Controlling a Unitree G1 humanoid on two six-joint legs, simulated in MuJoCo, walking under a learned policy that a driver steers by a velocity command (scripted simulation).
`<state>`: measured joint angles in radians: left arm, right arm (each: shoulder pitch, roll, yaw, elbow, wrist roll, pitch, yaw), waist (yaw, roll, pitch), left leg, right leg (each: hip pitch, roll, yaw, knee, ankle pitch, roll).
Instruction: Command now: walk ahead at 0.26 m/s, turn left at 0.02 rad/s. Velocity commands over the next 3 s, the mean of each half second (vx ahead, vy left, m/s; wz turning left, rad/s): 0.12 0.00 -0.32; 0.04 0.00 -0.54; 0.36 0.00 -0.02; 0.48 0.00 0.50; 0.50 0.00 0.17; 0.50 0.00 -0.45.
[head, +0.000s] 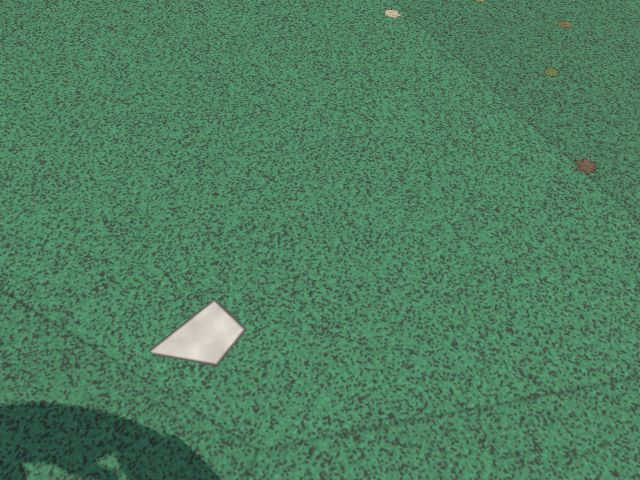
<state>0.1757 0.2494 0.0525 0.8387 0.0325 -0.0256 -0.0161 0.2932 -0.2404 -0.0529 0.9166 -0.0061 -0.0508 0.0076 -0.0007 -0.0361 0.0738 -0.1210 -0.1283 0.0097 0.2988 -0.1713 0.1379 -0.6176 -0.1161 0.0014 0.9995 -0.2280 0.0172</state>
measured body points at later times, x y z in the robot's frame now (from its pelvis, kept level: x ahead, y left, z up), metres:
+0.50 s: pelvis +0.12 -0.03 -0.01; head +0.16 -0.05 +0.44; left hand +0.24 +0.23 -0.13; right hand +0.19 -0.30 -0.14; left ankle +0.16 +0.12 -0.67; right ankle +0.16 -0.10 -0.75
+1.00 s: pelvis +0.15 +0.03 +0.00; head +0.19 +0.05 +0.45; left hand +0.38 +0.23 -0.14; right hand +0.10 -0.26 -0.09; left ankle +0.19 +0.11 -0.75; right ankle +0.06 -0.08 -0.66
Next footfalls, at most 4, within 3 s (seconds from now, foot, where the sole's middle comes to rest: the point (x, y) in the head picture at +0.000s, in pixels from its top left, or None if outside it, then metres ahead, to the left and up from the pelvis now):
0.26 right None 0.20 -0.10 -0.78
0.78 left None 0.22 0.09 -0.78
1.28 right None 0.17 -0.14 -0.78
1.78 left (385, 442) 0.54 -0.14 -0.78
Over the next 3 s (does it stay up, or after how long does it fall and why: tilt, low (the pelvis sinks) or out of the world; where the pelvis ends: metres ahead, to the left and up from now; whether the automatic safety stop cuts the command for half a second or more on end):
stays up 1.02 -0.28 0.00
